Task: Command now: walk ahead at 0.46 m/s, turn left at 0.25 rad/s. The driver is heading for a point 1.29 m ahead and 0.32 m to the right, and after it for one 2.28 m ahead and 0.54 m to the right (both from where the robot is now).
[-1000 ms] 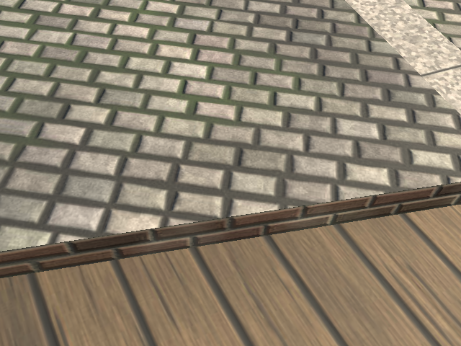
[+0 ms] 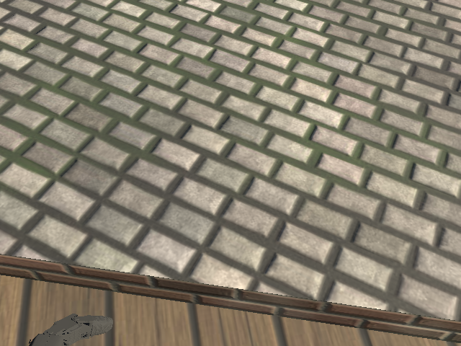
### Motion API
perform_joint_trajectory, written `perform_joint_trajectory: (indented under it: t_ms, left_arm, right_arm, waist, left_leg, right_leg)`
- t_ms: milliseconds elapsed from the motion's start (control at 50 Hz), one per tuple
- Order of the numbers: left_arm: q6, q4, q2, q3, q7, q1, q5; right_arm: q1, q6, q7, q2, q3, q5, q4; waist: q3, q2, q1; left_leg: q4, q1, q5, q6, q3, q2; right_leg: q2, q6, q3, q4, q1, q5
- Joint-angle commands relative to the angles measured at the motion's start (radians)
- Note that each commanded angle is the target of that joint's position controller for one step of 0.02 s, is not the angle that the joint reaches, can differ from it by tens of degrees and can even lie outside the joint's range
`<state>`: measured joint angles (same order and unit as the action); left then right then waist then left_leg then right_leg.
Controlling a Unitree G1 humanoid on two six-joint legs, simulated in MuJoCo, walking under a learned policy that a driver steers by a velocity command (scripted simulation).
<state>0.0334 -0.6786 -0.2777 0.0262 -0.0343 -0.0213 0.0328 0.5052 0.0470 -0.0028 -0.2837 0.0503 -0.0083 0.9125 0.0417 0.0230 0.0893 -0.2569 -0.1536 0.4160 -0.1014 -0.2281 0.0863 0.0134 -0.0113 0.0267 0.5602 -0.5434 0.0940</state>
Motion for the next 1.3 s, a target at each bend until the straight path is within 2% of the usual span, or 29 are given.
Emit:
perform_joint_trajectory:
  t_ms: [20, 40, 60, 80, 120, 160, 360, 460, 480, 500, 520, 560, 640, 700, 780, 860, 880, 920, 960, 1000, 1020, 1040, 1060, 1080, 1100, 1140, 1180, 1240, 1300]
  left_arm:
    - [0.029, -0.038, -0.155, 0.053, 0.039, -0.286, -0.003]
    - [0.034, -0.056, -0.219, 0.066, 0.054, -0.439, 0.015]
    - [0.031, -0.082, -0.318, 0.088, 0.047, -0.449, 0.029]
    - [0.023, -0.083, -0.229, 0.073, 0.031, -0.36, -0.009]
    - [0.028, -0.073, -0.117, 0.048, 0.019, -0.232, -0.019]
    - [0.039, -0.109, -0.087, 0.033, 0.021, -0.25, -0.02]
    - [0.038, -0.175, -0.146, 0.057, 0.028, -0.37, -0.021]
    - [0.029, -0.159, -0.156, 0.068, 0.036, -0.324, -0.022]
    - [0.038, -0.143, -0.136, 0.064, 0.031, -0.305, -0.034]
    - [0.047, -0.09, -0.035, 0.038, 0.035, -0.272, -0.056]
    - [0.031, -0.058, -0.009, 0.034, 0.035, -0.367, -0.052]
    - [-0.005, -0.095, -0.062, 0.044, 0.032, -0.327, 0.018]
    - [-0.032, -0.015, 0.02, 0.028, 0.0, -0.228, 0.014]
    - [-0.051, 0.076, 0.078, 0.009, 0.03, -0.098, 0.006]
    - [-0.055, 0.243, 0.126, -0.029, 0.076, 0.134, 0.006]
    - [-0.052, 0.354, 0.161, -0.064, 0.055, 0.26, 0.009]
    - [-0.058, 0.353, 0.14, -0.069, 0.038, 0.212, 0.018]
    - [-0.063, 0.329, 0.153, -0.077, 0.011, 0.174, -0.01]
    - [-0.072, 0.277, 0.093, -0.042, 0.003, 0.024, -0.003]
    - [-0.06, 0.196, 0.004, -0.001, 0.002, -0.289, -0.011]
    - [-0.044, 0.155, -0.092, 0.038, 0.012, -0.299, -0.038]
    - [-0.063, 0.127, -0.183, 0.084, 0.026, -0.319, -0.042]
    - [-0.026, -0.026, -0.213, 0.059, -0.009, -0.66, 0.017]
    - [0.008, -0.119, -0.202, 0.061, -0.051, -0.578, 0.023]
    - [0.033, -0.156, -0.121, 0.036, -0.074, -0.437, 0.017]
    - [0.065, -0.165, 0.055, -0.018, -0.09, -0.177, 0.073]
    - [0.094, -0.162, 0.118, -0.038, -0.078, -0.025, 0.046]
    - [0.14, -0.169, 0.031, -0.023, -0.038, -0.116, 0.049]
    - [0.138, -0.199, -0.085, 0.001, -0.002, -0.392, 0.059]
  right_arm:
    - [-0.059, 0.025, -0.004, -0.184, 0.036, -0.005, -0.036]
    - [-0.038, 0.028, -0.002, -0.116, 0.018, -0.009, -0.053]
    - [0.076, 0.024, 0.004, -0.032, 0.005, 0.016, -0.068]
    - [0.029, 0.025, 0.002, -0.102, 0.008, -0.023, -0.053]
    - [-0.123, 0.028, 0.013, -0.114, 0.005, -0.032, -0.072]
    - [-0.166, 0.022, 0.019, -0.096, -0.004, -0.045, -0.091]
    - [-0.484, 0.012, 0.027, -0.029, -0.054, -0.033, -0.202]
    - [-0.323, 0.028, -0.01, -0.074, -0.036, -0.028, -0.169]
    - [-0.213, 0.04, -0.024, -0.122, -0.017, -0.039, -0.15]
    - [-0.064, 0.04, -0.043, -0.2, 0.003, -0.061, -0.151]
    - [-0.1, 0.014, -0.042, -0.262, 0.027, -0.036, -0.129]
    - [-0.237, 0.005, -0.023, -0.078, -0.001, -0.03, -0.17]
    - [-0.178, 0.038, -0.017, -0.022, -0.014, -0.027, -0.102]
    - [-0.077, 0.057, -0.008, -0.015, -0.009, -0.034, -0.046]
    - [-0.018, 0.082, 0.005, -0.024, -0.018, -0.04, 0.03]
    - [0.052, 0.06, -0.014, -0.008, -0.034, -0.025, 0.104]
    - [0.056, 0.046, -0.024, -0.023, -0.034, -0.019, 0.092]
    - [0.023, 0.027, -0.038, -0.016, -0.041, 0.008, 0.059]
    - [0.026, 0.025, -0.044, -0.193, 0.003, 0.011, 0.018]
    - [-0.025, 0.035, -0.013, -0.254, 0.042, 0.026, -0.036]
    - [-0.021, 0.059, 0.03, -0.144, 0.02, 0.025, -0.119]
    - [-0.072, 0.071, 0.065, -0.116, 0.039, -0.013, -0.145]
    - [-0.079, 0.067, 0.12, -0.066, 0.049, -0.006, -0.124]
    - [-0.112, 0.09, 0.117, -0.066, 0.039, -0.023, -0.162]
    - [-0.105, 0.104, 0.098, -0.015, 0.017, -0.05, -0.196]
    - [-0.1, 0.068, 0.09, 0.062, -0.031, -0.017, -0.183]
    - [-0.064, 0.03, 0.077, 0.086, -0.044, -0.007, -0.156]
    - [-0.258, 0.076, 0.096, -0.018, -0.016, -0.032, -0.211]
    - [-0.43, 0.095, 0.093, -0.053, 0.006, -0.006, -0.254]
  waist:
    - [-0.138, -0.114, -0.197]
    - [-0.259, -0.016, -0.241]
    - [-0.306, 0.281, -0.156]
    - [-0.195, 0.138, -0.121]
    - [-0.04, -0.001, -0.094]
    - [-0.033, 0.037, -0.068]
    - [-0.019, 0.055, -0.123]
    - [-0.093, 0.029, -0.032]
    - [-0.154, -0.034, 0.025]
    - [-0.255, -0.174, 0.072]
    - [-0.306, -0.304, -0.036]
    - [-0.094, -0.046, -0.056]
    - [0.023, -0.111, -0.09]
    - [0.016, -0.137, -0.066]
    - [0.083, -0.099, -0.085]
    - [0.075, -0.058, -0.088]
    - [0.02, -0.079, -0.084]
    - [-0.057, -0.037, -0.079]
    - [-0.267, -0.149, -0.177]
    - [-0.469, -0.284, -0.302]
    - [-0.485, -0.022, -0.265]
    - [-0.543, 0.084, -0.265]
    - [-0.174, 0.009, -0.355]
    - [-0.078, 0.037, -0.232]
    - [-0.098, -0.021, -0.136]
    - [-0.106, -0.128, 0.024]
    - [-0.062, -0.081, 0.126]
    - [-0.102, 0.002, 0.037]
    - [-0.107, 0.1, -0.107]
  left_leg:
    - [-0.377, 0.189, -1.063, -0.013, 0.005, -0.171]
    - [-0.659, 0.314, -0.769, 0.0, 0.048, -0.116]
    - [-0.974, 0.611, 0.03, 0.043, 0.114, 0.088]
    - [-1.022, 0.688, 0.032, 0.016, 0.054, 0.026]
    - [-0.954, 0.682, -0.116, 0.02, 0.116, -0.073]
    - [-0.883, 0.646, -0.135, 0.043, 0.141, -0.11]
    - [-0.404, 0.573, -0.311, 0.15, 0.255, -0.084]
    - [-0.226, 0.303, -0.271, 0.107, 0.236, -0.039]
    - [-0.151, 0.135, -0.277, 0.08, 0.168, -0.119]
    - [-0.09, -0.046, -0.361, 0.02, -0.102, -0.412]
    - [0.006, -0.083, -0.289, -0.094, -0.435, -0.564]
    - [0.016, 0.123, 0.198, -0.12, -0.301, -0.467]
    - [0.053, 0.296, 0.005, -0.053, 0.001, -0.346]
    - [0.073, 0.277, -0.09, -0.112, 0.048, -0.396]
    - [0.148, 0.23, -0.071, -0.048, 0.164, -0.411]
    - [0.203, 0.211, -0.268, -0.002, 0.317, -0.323]
    - [0.24, 0.205, -0.459, -0.044, 0.364, -0.299]
    - [0.267, 0.265, -0.893, -0.072, 0.463, -0.277]
    - [-0.064, 0.091, -1.843, -0.069, 0.458, -0.384]
    - [-0.556, 0.127, -1.818, -0.016, 0.424, -0.403]
    - [-0.968, 0.572, -0.863, 0.056, 0.378, -0.225]
    - [-1.394, 0.737, -0.236, 0.086, 0.205, -0.054]
    - [-1.669, 1.117, -0.458, -0.002, -0.266, 0.062]
    - [-1.744, 1.204, -0.474, -0.028, -0.221, 0.052]
    - [-1.807, 1.203, -0.411, -0.045, -0.203, 0.05]
    - [-1.837, 1.221, -0.465, -0.081, -0.128, -0.054]
    - [-1.678, 1.162, -0.495, -0.095, -0.056, -0.117]
    - [-1.342, 0.933, -0.553, -0.016, 0.117, -0.139]
    - [-1.066, 1.08, -0.474, 0.081, 0.156, -0.09]
  right_leg:
    - [0.033, -0.075, 0.027, -0.066, 0.487, 0.018]
    - [-0.172, -0.116, -0.209, -0.093, 0.68, 0.256]
    - [-0.403, -0.259, -0.763, -0.254, 0.817, 0.329]
    - [-0.37, -0.259, -0.865, -0.339, 0.697, 0.403]
    - [-0.277, -0.242, -0.556, -0.33, 0.501, 0.199]
    - [-0.196, -0.217, -0.413, -0.337, 0.443, -0.064]
    - [-0.104, -0.183, -0.269, -0.318, 0.327, -0.339]
    - [-0.09, -0.134, -0.336, -0.066, 0.317, -0.43]
    - [-0.025, -0.104, -0.298, 0.135, 0.253, -0.378]
    - [0.051, -0.073, -0.179, 0.467, 0.098, -0.049]
    - [0.128, -0.061, -0.104, 0.633, -0.1, 0.422]
    - [0.004, -0.063, -0.095, 0.877, -0.232, 0.347]
    - [-0.03, -0.046, -0.071, 1.097, -0.371, 0.235]
    - [0.011, -0.042, -0.054, 1.445, -0.604, 0.307]
    - [0.001, -0.093, -0.081, 1.589, -0.888, 0.422]
    - [-0.044, -0.099, 0.025, 1.266, -0.844, 0.438]
    - [-0.061, -0.093, 0.114, 1.11, -0.702, 0.415]
    - [-0.028, -0.12, 0.222, 0.771, -0.288, 0.363]
    - [0.097, -0.14, 0.269, 0.684, -0.033, 0.432]
    - [0.103, -0.23, -0.002, 0.445, 0.327, 0.395]
    - [-0.12, -0.292, -0.546, 0.118, 0.596, 0.589]
    - [-0.281, -0.303, -1.032, -0.181, 0.615, 0.522]
    - [-0.238, -0.106, -0.977, -0.123, 0.504, 0.446]
    - [-0.258, -0.076, -0.733, -0.091, 0.39, 0.226]
    - [-0.252, -0.135, -0.58, -0.045, 0.312, 0.079]
    - [-0.248, -0.16, -0.373, -0.05, 0.072, 0.143]
    - [-0.156, -0.067, -0.173, -0.182, -0.079, 0.246]
    - [-0.042, 0.009, 0.047, -0.238, -0.152, 0.047]
    - [-0.106, 0.031, 0.028, -0.222, 0.293, -0.378]
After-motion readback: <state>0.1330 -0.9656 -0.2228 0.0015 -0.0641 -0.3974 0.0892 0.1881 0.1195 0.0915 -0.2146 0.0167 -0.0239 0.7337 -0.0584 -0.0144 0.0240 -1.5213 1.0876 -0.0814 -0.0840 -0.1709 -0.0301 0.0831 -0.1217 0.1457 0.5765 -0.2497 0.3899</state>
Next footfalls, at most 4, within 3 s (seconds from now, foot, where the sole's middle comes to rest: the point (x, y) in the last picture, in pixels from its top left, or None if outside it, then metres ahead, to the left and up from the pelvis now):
0.02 right None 0.19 -0.10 -0.76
0.50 left None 0.41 0.07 -0.76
0.98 right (304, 252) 0.64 -0.25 -0.61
1.54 left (290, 151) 1.01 -0.28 -0.61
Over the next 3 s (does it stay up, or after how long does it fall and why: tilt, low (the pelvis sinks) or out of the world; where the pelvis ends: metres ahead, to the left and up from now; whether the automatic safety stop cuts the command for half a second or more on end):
stays up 1.24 -0.47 0.17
